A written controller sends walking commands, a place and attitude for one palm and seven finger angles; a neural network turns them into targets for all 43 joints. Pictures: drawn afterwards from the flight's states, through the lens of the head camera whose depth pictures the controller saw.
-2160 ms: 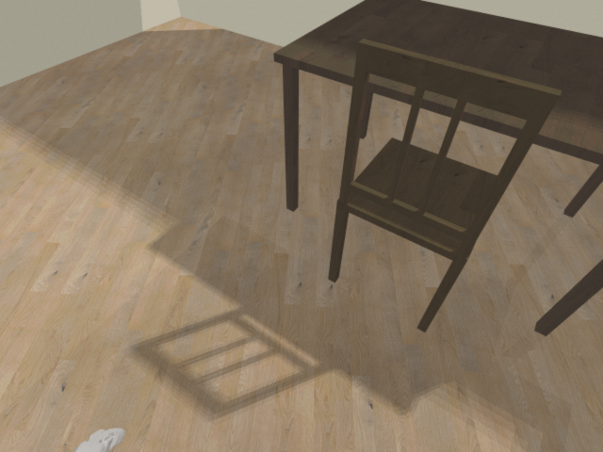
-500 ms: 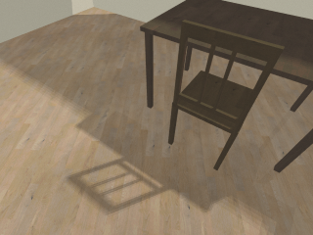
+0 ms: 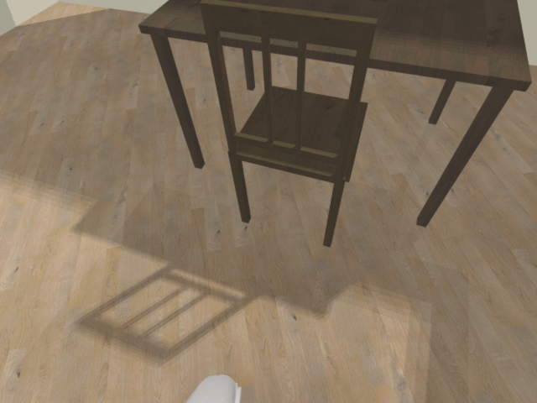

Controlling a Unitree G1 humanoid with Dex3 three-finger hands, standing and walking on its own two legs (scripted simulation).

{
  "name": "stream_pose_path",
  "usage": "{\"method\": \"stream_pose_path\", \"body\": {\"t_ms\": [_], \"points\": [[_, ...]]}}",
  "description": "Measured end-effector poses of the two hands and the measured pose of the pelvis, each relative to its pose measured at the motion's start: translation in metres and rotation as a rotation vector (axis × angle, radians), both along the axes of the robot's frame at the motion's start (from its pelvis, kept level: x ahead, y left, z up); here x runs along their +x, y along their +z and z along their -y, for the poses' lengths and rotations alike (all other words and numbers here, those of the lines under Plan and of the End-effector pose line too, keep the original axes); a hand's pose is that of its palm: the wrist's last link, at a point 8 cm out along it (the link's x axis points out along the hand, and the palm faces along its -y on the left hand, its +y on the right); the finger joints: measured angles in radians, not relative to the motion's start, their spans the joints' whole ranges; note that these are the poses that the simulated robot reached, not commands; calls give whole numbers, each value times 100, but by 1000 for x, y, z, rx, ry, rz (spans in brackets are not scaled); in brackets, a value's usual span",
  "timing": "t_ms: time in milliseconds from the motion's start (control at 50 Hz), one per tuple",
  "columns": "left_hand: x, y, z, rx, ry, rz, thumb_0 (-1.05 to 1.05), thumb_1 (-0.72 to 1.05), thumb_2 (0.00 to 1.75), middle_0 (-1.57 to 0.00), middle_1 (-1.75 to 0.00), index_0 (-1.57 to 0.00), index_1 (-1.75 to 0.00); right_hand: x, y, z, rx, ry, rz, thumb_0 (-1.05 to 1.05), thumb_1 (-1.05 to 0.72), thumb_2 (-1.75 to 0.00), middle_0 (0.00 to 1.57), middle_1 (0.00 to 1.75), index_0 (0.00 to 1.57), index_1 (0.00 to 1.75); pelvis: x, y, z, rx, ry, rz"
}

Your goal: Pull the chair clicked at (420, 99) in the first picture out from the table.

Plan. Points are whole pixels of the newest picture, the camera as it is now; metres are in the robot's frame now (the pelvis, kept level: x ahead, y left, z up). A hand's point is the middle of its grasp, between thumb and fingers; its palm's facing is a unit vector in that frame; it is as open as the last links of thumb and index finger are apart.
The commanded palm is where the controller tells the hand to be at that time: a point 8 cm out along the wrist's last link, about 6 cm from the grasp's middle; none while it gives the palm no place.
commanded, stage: turn to face it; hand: left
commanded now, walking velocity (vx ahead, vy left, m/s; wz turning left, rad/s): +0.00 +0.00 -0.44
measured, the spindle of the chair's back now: (268, 96) +0.86 +0.08 -0.08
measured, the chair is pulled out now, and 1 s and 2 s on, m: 0.00 0.00 0.00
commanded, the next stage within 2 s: take the last steps up to it in 0.44 s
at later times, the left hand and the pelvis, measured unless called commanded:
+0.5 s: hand out of the picture +0.08 +0.27 -0.17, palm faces -0.13 -0.97 -0.21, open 7.4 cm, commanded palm none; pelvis -0.02 +0.07 +0.00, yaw -12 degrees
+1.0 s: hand out of the picture +0.10 +0.25 -0.16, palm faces -0.17 -0.96 -0.23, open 7.2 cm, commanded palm none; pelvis +0.05 +0.07 +0.00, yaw -14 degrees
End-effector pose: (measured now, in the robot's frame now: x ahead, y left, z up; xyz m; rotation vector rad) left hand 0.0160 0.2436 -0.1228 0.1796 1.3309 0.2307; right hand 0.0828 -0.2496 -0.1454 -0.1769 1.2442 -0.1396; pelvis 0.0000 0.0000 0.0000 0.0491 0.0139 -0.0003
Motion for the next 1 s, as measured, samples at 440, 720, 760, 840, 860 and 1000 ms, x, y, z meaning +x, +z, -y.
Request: {"method": "stream_pose_path", "body": {"t_ms": [440, 720, 760, 840, 860, 1000], "points": [[57, -22, -70, -49, -190, 86, 1, 90, 90, -20, -30, -20, -30, -71, 31, -60, -92, -181, 82, 0, -91, -90, 20, 30, 20, 30, -18, -2, -67, -64, -176, -6], [78, -19, -61, -73, -357, -1, 1, 91, 90, -20, -30, -20, -30, -172, 17, -114, -7, -372, -111, 0, -91, -90, 21, 30, 20, 30, -8, 4, -81, -67, -279, -7], [87, -18, -47, -83, -375, 17, 1, 91, 90, -20, -30, -20, -30, -189, 11, -120, 23, -397, -159, 0, -91, -90, 21, 30, 20, 30, -4, 2, -78, -59, -281, -7], [104, -17, -27, -82, -350, 108, 1, 92, 90, -20, -30, -20, -30, -213, -6, -127, 84, -402, -274, 0, -91, -90, 20, 30, 20, 30, 6, -8, -69, -54, -259, 3], [105, -14, -27, -76, -329, 128, 0, 93, 90, -20, -30, -21, -30, -213, -6, -128, 96, -388, -299, 0, -91, -90, 20, 30, 20, 30, 10, -7, -68, -57, -247, 6], [83, -6, -54, -28, -244, 27, 0, 93, 90, -20, -30, -21, -30, -141, -1, -108, 91, -348, -225, 1, -91, -90, 20, 30, 20, 30, 51, 3, -71, -35, -236, 23]]}}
